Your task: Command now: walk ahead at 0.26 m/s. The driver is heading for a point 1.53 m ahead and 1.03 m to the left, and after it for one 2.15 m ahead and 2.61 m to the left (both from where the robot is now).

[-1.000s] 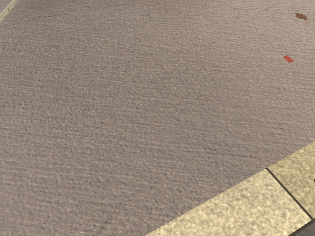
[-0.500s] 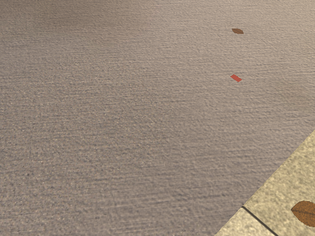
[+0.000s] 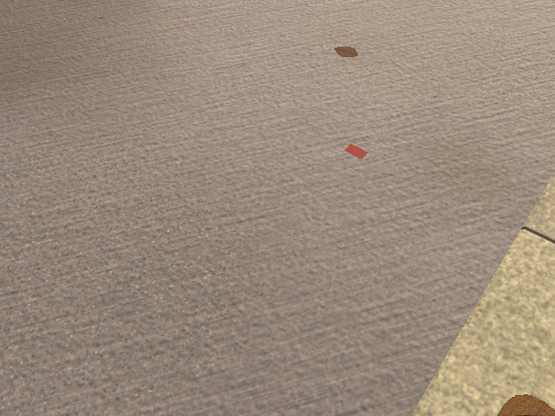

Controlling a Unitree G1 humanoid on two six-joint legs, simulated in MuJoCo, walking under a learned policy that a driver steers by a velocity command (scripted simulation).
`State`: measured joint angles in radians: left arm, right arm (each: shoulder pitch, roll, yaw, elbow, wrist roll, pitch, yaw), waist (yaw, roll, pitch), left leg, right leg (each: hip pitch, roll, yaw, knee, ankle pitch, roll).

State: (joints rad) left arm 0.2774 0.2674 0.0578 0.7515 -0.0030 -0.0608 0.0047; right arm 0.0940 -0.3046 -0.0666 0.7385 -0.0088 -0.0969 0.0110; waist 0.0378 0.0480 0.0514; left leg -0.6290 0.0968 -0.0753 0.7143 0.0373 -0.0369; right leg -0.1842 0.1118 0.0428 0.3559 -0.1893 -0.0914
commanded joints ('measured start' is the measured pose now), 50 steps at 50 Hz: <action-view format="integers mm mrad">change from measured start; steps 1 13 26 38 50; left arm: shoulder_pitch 2 107 -68 -150 -113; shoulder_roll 134 122 40 109 187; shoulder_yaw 29 2 -8 48 79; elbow -34 -71 -148 -163 -112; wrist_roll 6 9 18 6 -27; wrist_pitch -15 -4 70 33 42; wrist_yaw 19 12 73 48 42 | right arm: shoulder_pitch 10 264 77 122 69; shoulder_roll -39 -161 -138 -119 -51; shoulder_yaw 0 -30 -35 -60 -42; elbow -30 -38 -141 -142 -185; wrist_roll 4 16 9 16 38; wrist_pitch -8 28 131 155 169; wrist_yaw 21 32 -50 -37 33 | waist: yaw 5 -76 -35 -70 -21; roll -113 133 83 -140 -208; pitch -97 -474 -241 -110 -133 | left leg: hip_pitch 202 899 374 -42 367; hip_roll -44 298 30 -163 -115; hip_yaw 37 -507 -338 -73 134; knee -140 -209 -361 572 -277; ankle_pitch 264 835 57 -468 -121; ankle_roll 14 446 225 -30 36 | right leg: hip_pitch -69 -572 -418 -82 -83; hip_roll -213 -43 -76 -407 -415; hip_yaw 34 68 15 231 -28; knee -40 1259 744 78 221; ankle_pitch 427 -517 -205 396 134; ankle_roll -109 138 163 -123 -25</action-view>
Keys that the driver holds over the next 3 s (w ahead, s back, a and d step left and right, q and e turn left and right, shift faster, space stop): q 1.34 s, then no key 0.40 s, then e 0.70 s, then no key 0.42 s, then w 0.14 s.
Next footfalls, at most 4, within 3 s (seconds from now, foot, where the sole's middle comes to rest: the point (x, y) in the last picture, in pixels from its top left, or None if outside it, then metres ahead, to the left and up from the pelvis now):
0.20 left None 0.24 0.14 -0.82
0.62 right None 0.24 -0.11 -0.78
1.02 left None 0.10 0.14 -0.80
1.44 right None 0.26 -0.03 -0.79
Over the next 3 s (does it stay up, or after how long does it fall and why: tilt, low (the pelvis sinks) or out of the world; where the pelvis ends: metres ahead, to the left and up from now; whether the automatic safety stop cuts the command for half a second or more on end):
stays up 0.14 0.00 -0.05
